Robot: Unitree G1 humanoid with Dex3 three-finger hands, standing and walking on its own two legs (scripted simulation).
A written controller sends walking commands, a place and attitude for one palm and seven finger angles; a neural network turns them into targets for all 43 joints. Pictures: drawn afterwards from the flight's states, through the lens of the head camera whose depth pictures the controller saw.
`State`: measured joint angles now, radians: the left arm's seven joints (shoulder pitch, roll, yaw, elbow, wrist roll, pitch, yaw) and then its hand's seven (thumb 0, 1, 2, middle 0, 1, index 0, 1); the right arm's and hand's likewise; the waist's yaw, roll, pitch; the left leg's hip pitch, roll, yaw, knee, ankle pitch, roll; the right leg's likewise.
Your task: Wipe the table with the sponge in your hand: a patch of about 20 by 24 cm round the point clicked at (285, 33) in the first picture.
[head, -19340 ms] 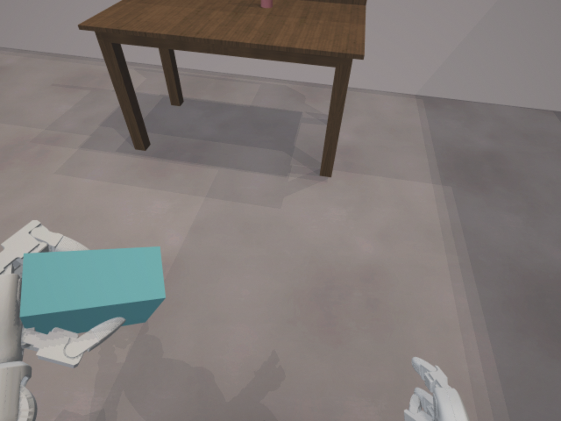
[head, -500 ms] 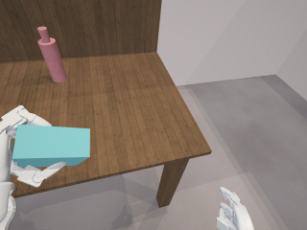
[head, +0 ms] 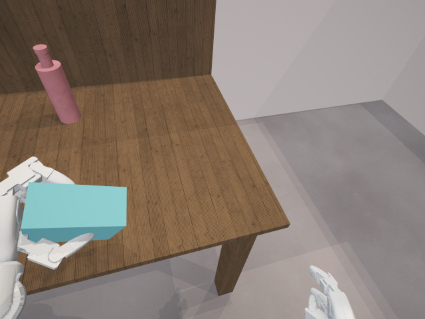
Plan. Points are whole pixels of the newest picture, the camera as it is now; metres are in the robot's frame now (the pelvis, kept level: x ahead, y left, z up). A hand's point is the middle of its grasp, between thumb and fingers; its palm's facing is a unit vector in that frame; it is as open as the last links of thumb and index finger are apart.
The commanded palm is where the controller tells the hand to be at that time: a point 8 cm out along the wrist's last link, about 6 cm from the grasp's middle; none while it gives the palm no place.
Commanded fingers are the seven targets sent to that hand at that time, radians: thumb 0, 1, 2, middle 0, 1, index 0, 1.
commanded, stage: come to a stop and stand still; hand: left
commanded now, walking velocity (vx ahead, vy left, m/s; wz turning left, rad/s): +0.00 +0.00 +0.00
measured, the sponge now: (89, 215) +0.24 +0.21 +0.12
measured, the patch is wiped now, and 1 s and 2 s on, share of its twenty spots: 0.00 0.00 0.00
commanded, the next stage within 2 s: look again from close up in 1.32 s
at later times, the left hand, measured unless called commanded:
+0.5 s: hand (73, 191) +0.25 +0.23 +0.16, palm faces +0.36 -0.86 -0.36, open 10.0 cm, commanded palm +0.20 +0.27 +0.17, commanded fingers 0.00 0.10 1.30 -1.20 -1.60 -1.20 -1.60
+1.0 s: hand (69, 206) +0.23 +0.23 +0.15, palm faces +0.35 -0.85 -0.39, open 10.0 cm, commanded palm +0.17 +0.27 +0.17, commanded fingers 0.00 0.10 1.30 -1.20 -1.60 -1.20 -1.60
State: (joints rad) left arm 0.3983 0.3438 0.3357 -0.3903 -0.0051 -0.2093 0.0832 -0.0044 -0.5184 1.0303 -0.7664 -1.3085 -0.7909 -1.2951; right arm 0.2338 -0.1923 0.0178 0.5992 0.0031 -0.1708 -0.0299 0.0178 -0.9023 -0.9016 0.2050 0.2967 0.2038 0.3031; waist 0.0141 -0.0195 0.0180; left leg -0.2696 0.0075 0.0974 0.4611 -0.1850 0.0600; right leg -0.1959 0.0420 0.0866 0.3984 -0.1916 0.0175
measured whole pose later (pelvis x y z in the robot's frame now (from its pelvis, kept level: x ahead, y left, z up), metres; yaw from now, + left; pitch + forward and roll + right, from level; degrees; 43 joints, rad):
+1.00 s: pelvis +0.01 -0.01 +0.00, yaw +0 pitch +0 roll -1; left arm 0.46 0.36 0.33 -0.44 -0.04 -0.16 0.10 -0.01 -0.52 1.03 -0.76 -1.31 -0.79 -1.30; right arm 0.22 -0.20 0.00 0.59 0.01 -0.12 -0.06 0.02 -0.90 -0.90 0.20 0.30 0.20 0.30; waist 0.00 0.00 0.01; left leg -0.24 0.01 0.09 0.41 -0.17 0.04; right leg -0.17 0.05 0.08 0.35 -0.18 0.00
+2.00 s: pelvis +0.01 +0.00 +0.00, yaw -1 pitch +1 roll -1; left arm 0.40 0.37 0.37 -0.41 -0.05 -0.22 0.08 0.00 -0.51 1.03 -0.76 -1.31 -0.79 -1.30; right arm 0.20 -0.21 -0.01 0.57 0.02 -0.17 0.01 0.02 -0.90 -0.90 0.20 0.30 0.20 0.30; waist 0.01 -0.01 0.06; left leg -0.27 0.01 0.12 0.46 -0.20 0.06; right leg -0.22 0.04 0.11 0.43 -0.22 0.01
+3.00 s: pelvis +0.01 +0.01 +0.00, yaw +0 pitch +0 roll -2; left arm 0.43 0.37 0.34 -0.46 -0.04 -0.20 0.10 0.00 -0.51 1.03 -0.75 -1.31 -0.78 -1.31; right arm 0.20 -0.19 0.02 0.58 0.01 -0.15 -0.04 0.02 -0.90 -0.90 0.20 0.30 0.20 0.30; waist 0.01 -0.03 0.05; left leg -0.25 -0.01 0.10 0.43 -0.19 0.07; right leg -0.17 0.02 0.09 0.37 -0.20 0.03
